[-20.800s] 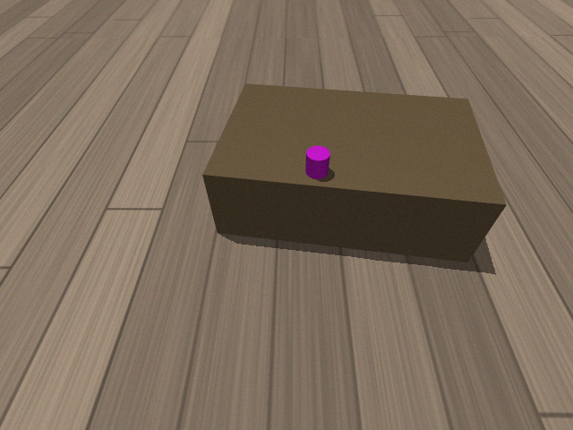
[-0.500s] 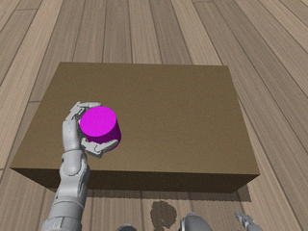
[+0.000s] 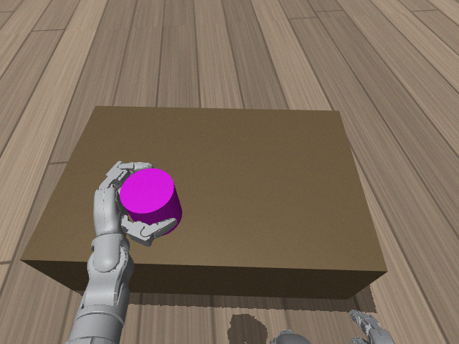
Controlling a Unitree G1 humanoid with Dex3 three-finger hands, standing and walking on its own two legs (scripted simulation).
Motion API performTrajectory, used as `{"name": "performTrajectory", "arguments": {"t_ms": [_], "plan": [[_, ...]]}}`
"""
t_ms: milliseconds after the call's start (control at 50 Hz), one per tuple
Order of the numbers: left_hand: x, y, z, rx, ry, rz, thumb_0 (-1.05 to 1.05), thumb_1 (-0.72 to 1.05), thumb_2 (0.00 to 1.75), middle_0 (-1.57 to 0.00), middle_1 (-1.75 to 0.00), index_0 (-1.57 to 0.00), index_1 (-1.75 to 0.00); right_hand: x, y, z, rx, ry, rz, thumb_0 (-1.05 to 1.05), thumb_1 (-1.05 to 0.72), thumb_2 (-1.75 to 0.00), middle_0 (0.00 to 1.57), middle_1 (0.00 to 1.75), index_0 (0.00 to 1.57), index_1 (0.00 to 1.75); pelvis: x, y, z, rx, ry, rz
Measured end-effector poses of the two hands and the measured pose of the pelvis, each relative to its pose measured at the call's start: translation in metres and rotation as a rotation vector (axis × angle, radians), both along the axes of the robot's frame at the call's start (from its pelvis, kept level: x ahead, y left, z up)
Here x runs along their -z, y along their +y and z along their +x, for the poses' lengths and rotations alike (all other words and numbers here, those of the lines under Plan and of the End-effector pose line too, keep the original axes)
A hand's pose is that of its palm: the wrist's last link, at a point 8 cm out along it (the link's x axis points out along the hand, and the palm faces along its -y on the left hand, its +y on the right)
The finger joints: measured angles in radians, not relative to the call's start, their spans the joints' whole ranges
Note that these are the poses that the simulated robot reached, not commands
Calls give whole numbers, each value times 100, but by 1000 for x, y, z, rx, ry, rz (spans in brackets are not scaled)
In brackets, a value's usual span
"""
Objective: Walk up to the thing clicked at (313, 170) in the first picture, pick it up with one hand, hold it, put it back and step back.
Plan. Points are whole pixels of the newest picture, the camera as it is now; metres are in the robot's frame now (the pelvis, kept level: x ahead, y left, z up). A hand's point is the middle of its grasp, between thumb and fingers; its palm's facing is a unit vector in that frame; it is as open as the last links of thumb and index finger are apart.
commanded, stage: hold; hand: left
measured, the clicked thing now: (153, 203) +0.35 +0.15 +0.04
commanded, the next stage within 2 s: none
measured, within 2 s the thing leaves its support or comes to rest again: neither
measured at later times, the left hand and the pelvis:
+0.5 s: hand (139, 210) +0.33 +0.17 +0.06, palm faces +0.20 -0.98 -0.03, open 11.9 cm; pelvis +0.00 +0.00 +0.01, yaw +0 degrees
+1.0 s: hand (134, 215) +0.32 +0.17 +0.06, palm faces +0.19 -0.98 -0.03, open 11.9 cm; pelvis -0.01 +0.00 +0.01, yaw +0 degrees
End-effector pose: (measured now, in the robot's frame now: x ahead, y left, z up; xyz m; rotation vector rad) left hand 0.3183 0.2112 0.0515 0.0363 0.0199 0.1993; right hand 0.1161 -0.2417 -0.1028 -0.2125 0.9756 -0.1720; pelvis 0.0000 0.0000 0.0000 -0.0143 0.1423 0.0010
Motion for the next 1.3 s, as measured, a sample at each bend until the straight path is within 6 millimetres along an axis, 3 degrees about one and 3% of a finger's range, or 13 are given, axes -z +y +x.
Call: {"name": "performTrajectory", "arguments": {"t_ms": [700, 1300], "plan": [[-5, 10, -27, -6, -4, -10, -2, -61, 101, -61, -102, -62, -102, -10, 4, 7, -19, -54, 13, 1, -92, -90, 20, 30, 20, 30, -5, 1, -6, -2, -40, 3], [-10, 13, -29, 3, -18, -5, -2, -61, 101, -61, -102, -62, -102, -9, 7, 0, -21, -48, 15, 1, -92, -91, 20, 30, 20, 30, -6, 3, -8, -4, -46, 1]]}}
